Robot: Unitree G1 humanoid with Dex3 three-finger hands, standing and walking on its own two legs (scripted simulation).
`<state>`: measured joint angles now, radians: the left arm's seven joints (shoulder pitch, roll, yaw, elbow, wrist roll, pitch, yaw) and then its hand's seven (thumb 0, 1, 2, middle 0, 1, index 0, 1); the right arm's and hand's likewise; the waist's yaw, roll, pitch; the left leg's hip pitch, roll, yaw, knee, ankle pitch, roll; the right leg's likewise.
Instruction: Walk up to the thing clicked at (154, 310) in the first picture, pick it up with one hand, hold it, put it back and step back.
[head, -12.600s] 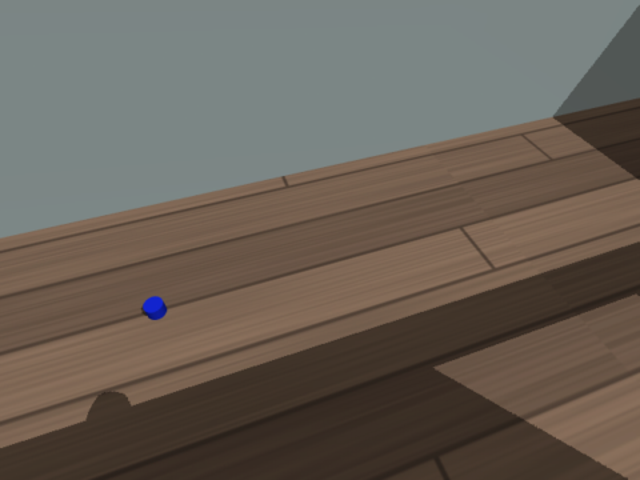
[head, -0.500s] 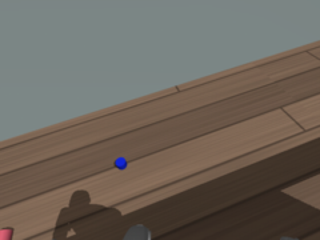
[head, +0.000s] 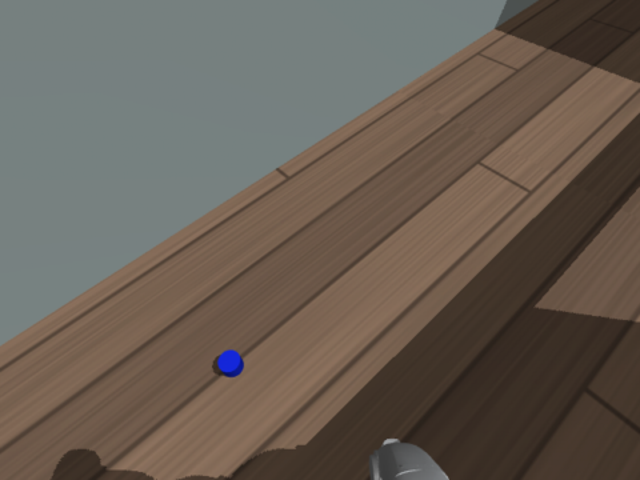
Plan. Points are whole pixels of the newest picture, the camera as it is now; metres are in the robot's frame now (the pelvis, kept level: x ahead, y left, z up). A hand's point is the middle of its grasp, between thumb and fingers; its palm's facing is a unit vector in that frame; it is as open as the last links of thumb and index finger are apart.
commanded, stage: walk up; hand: left
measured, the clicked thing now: (231, 363) +0.54 +0.28 -0.73
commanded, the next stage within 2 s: none
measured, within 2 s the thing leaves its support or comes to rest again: neither
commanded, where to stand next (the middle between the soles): +0.08 +0.29 m, yaw -33 degrees
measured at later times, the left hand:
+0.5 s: hand out of the picture +0.13 +0.58 -0.16, palm faces -0.20 -0.72 -0.66, open 7.3 cm
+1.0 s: hand out of the picture +0.22 +0.55 -0.14, palm faces -0.51 -0.78 -0.35, open 7.3 cm
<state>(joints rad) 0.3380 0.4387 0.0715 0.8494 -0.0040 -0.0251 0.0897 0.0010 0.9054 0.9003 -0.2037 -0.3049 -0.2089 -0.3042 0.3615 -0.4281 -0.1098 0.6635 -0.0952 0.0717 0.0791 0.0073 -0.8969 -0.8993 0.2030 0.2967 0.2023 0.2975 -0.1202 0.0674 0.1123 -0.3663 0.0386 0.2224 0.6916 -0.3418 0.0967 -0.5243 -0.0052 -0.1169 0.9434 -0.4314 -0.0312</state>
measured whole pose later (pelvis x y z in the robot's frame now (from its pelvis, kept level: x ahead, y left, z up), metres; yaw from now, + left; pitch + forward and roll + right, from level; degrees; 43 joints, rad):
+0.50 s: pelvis +0.00 +0.26 -0.06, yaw -15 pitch -2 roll +0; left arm 0.32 0.51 0.09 0.79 0.04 -0.04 0.14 0.00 0.90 0.90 -0.21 -0.31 -0.22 -0.31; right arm 0.15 -0.49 -0.13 0.61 -0.06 0.08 0.08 0.00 -0.90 -0.90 0.20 0.30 0.20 0.30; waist 0.04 0.06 0.19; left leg -0.49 0.09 0.03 1.12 -0.59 -0.04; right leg -0.65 -0.11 0.28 1.09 -0.48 -0.02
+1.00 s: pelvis +0.01 +0.36 +0.02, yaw -28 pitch -3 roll -1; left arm 0.23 0.42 0.06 0.88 0.01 0.04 0.00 0.00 0.91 0.90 -0.20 -0.30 -0.21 -0.30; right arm 0.35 -0.38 -0.07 0.84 -0.03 -0.04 -0.01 0.01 -0.90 -0.90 0.20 0.30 0.20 0.30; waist -0.07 -0.06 0.11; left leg -0.19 0.06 0.32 0.53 -0.31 0.07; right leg -0.46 0.00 0.11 0.98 -0.26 -0.01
